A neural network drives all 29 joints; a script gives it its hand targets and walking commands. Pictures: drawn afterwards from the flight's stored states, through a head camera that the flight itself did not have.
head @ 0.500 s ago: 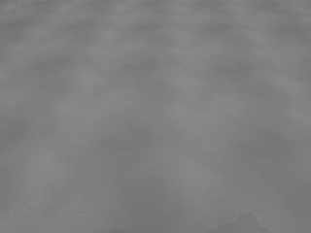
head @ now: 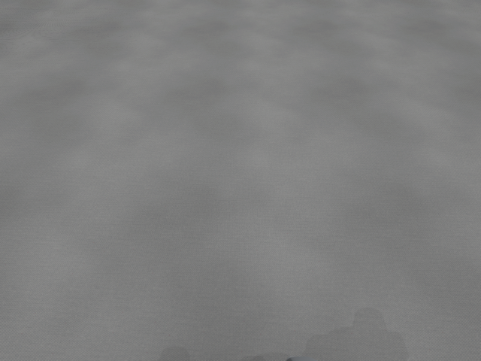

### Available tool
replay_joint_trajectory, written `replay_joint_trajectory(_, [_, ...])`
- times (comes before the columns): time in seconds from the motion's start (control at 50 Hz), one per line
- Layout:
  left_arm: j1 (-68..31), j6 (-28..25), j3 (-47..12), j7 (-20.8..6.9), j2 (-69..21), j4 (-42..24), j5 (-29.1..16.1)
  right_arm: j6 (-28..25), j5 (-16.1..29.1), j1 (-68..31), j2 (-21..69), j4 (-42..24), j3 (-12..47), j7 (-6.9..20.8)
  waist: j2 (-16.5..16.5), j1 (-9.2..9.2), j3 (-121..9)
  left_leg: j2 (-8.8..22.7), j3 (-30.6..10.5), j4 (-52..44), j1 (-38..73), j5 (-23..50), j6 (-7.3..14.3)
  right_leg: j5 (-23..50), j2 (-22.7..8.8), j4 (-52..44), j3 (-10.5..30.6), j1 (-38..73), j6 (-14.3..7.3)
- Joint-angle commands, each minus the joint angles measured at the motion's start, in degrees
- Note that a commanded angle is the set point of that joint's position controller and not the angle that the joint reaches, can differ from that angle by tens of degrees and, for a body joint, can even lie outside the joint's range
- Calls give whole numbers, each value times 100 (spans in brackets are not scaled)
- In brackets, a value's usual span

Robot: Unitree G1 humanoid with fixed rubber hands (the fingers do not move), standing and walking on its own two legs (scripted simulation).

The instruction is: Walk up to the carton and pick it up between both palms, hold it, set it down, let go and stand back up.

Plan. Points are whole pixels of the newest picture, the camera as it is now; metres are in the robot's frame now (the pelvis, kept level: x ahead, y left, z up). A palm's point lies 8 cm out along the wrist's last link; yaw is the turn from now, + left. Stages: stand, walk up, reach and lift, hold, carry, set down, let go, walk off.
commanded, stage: walk up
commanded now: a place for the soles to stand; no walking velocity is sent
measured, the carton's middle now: out of the picture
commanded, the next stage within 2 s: none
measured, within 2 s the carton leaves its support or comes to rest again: neither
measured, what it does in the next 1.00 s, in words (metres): steps to the right, turning right: right foot, then left foot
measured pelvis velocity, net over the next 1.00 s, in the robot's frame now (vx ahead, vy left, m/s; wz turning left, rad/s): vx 0.02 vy -0.24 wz -0.66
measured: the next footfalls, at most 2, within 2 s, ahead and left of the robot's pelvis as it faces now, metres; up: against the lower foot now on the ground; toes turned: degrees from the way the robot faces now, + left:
right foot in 0.22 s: +0.07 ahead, -0.25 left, +0.00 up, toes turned -10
left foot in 0.54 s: +0.14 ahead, -0.09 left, +0.00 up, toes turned -12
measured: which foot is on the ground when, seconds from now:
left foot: down 0.00-0.22, up 0.24-0.52, down 0.54-1.00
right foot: up 0.00-0.20, down 0.22-0.56, up 0.58-1.00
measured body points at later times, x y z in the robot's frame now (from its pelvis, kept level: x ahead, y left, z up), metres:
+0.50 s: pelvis +0.01 -0.13 -0.01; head +0.05 -0.13 +0.44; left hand +0.16 +0.10 -0.14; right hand +0.08 -0.42 -0.12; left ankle +0.09 -0.05 -0.71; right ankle +0.03 -0.25 -0.74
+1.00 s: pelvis +0.02 -0.24 -0.01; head +0.02 -0.27 +0.44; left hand +0.27 -0.11 -0.12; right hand -0.13 -0.49 -0.14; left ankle +0.10 -0.08 -0.73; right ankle -0.03 -0.41 -0.72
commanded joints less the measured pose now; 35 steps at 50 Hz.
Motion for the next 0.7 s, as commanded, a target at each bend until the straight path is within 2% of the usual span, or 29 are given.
replay_joint_trajectory(0.0, [-532,-38,147,-177,567,-792,93,-157,-86,-100,-1447,-610,-355,-142,770,-7,-12,1959,-1279,-1044,94,887,1449,214,-755,950,515,-908,148])
replay_joint_trajectory(0.02, [-782,-12,181,-213,714,-879,83,-145,-101,-90,-1510,-621,-362,-152,700,5,-167,1838,-1162,-925,305,1079,1352,142,-702,824,598,-774,154])
replay_joint_trajectory(0.04, [-730,-10,115,-262,643,-1043,19,-148,-116,-110,-1517,-704,-380,-127,1175,66,-137,1918,-923,-886,443,1377,1378,165,-841,444,466,-888,156])
replay_joint_trajectory(0.08, [-976,-43,126,-344,695,-1309,-89,-137,-154,50,-1586,-744,-392,-43,1535,-20,-85,1897,-775,-766,597,1836,1293,212,-903,-429,316,-662,81])
replay_joint_trajectory(0.1, [-822,-39,140,-364,721,-1314,-42,-135,-157,-69,-1682,-813,-451,-19,1413,75,-179,1959,-602,-626,437,1879,1226,93,-906,-674,179,-218,56])
replay_joint_trajectory(0.12, [-553,-25,105,-425,718,-1288,-105,-144,-129,-342,-1743,-969,-508,20,1552,370,-482,1766,-262,-196,208,2053,1043,10,-794,-1193,-120,683,-21])
replay_joint_trajectory(0.14, [30,-69,120,-449,838,-1114,-104,-89,-122,-570,-1824,-1045,-549,57,1146,567,-541,1558,61,210,-261,1449,888,344,-437,-1631,-575,1336,-8])
replay_joint_trajectory(0.16, [504,-94,130,-485,1023,-799,-66,-37,-132,-548,-1828,-1201,-559,83,411,741,-610,1097,473,1210,-818,1108,738,1063,-202,-2384,-739,2146,-74])
replay_joint_trajectory(0.18, [732,-144,215,-501,1677,-710,-49,40,-98,-370,-1429,-1320,-480,158,-1079,879,-432,469,832,2396,-1688,-362,564,1973,-462,-2718,12,2638,-354])
replay_joint_trajectory(0.2, [526,-214,255,-444,2320,-999,-34,133,-3,-540,-1027,-1682,-360,198,-2584,803,-438,-358,796,3250,-2826,-2751,239,3087,-1686,-3416,2293,2612,-900])
replay_joint_trajectory(0.22, [314,-171,275,-376,2158,-1154,-38,170,233,-766,-903,-1769,-282,91,-2209,805,-355,-1,-136,3791,-2675,-2614,80,2615,-1824,-3610,2694,2065,-1665])
replay_joint_trajectory(0.24, [-311,-165,274,-271,2188,-1382,-76,141,388,-937,-1118,-1994,-259,84,-2654,691,-241,50,-271,3782,-2429,-2397,102,1998,-1945,-3874,2838,1352,-1963])
replay_joint_trajectory(0.26, [-524,-119,219,-272,2004,-1506,-164,93,420,-729,-1238,-1812,-237,114,-1893,525,40,109,-372,3598,-2278,-2058,32,1786,-1513,-3606,2366,1106,-1945])
replay_joint_trajectory(0.28, [-913,-144,194,-222,2026,-1680,-136,42,478,-562,-1327,-1697,-271,162,-1778,326,-93,157,-340,3480,-1814,-1592,24,2114,-1300,-3423,1841,844,-1843])
replay_joint_trajectory(0.3, [-1139,-149,143,-235,1868,-1765,-83,6,415,-180,-1429,-1485,-271,185,-1238,151,-174,166,-209,3371,-1744,-1153,14,2650,-1028,-3181,1426,975,-1714])
replay_joint_trajectory(0.34, [-1139,-137,77,-331,1719,-1911,-3,-57,322,33,-1396,-1436,-291,187,-571,70,-514,-20,-66,2855,-1656,-770,49,2948,-791,-2963,1264,1378,-1652])
replay_joint_trajectory(0.38, [-1092,-149,76,-436,1763,-2000,15,-60,395,-89,-1276,-1631,-193,147,-754,169,-632,-91,25,2317,-1364,-749,97,2940,-846,-2909,1562,1146,-1869])
replay_joint_trajectory(0.42, [-1034,-99,90,-457,1791,-2133,21,-87,400,38,-1232,-1740,-166,166,-624,127,-802,-251,143,1628,-806,-574,140,2723,-827,-2882,1692,823,-1827])
replay_joint_trajectory(0.44, [-1203,-100,111,-493,1829,-2138,-13,-119,412,331,-1206,-1795,-166,138,-706,-36,-984,-226,133,1091,-41,-182,179,2629,-960,-2752,1732,330,-1656])
replay_joint_trajectory(0.46, [-1360,-88,115,-515,1697,-2209,-27,-145,461,623,-1089,-1680,-142,135,-378,-209,-1138,-246,265,140,784,572,162,2087,-662,-2398,1390,15,-1444])
replay_joint_trajectory(0.48, [-1402,-75,36,-520,1422,-2256,-108,-159,376,955,-1273,-1690,-172,99,248,-494,-1288,-95,75,-340,1972,1365,200,1030,-338,-2018,1349,-905,-1114])
replay_joint_trajectory(0.5, [-1322,-74,-41,-490,1086,-2312,-125,-199,263,1200,-1651,-1661,-268,56,1242,-607,-1340,865,-1138,-729,2617,530,375,-269,382,-1049,1143,-1615,-744])
replay_joint_trajectory(0.52, [-1014,-12,5,-405,1022,-2184,-54,-140,190,901,-2101,-1767,-348,17,1324,-397,-1061,2369,-2802,-1394,1937,-1141,661,-579,521,403,1168,-2031,-272])
replay_joint_trajectory(0.54, [-533,81,77,-383,1139,-1979,118,-56,152,604,-2107,-1906,-319,-44,558,5,-575,2677,-2950,-1848,960,-1823,752,-306,248,1054,1333,-1771,-120])
replay_joint_trajectory(0.56, [-466,164,136,-398,1387,-2029,103,-49,62,0,-2269,-2023,-315,-58,1042,118,-282,3017,-3193,-2012,131,-2369,1065,-217,-31,1431,1235,-1691,-55])
replay_joint_trajectory(0.58, [-590,149,204,-427,1555,-2025,153,-102,87,-248,-2099,-2065,-252,-30,751,141,192,2885,-3003,-2176,-432,-2349,1254,-1,-152,1681,1289,-1614,-40])
replay_joint_trajectory(0.64, [-497,180,196,-606,1517,-1782,182,-266,148,-92,-1687,-2069,-120,17,373,140,123,2066,-1057,-1751,-265,-504,850,844,-254,2000,900,-1530,11])
replay_joint_trajectory(0.66, [-261,151,157,-681,1439,-1731,78,-280,197,-212,-1605,-2035,-107,36,564,299,106,1919,-695,-1716,-82,-309,681,1163,-268,1939,694,-1588,8])
replay_joint_trajectory(0.68, [-379,132,99,-741,1345,-1822,52,-333,135,-207,-1620,-1987,-114,40,679,252,-28,1857,-464,-1636,110,-57,871,1316,-354,1928,674,-1495,21])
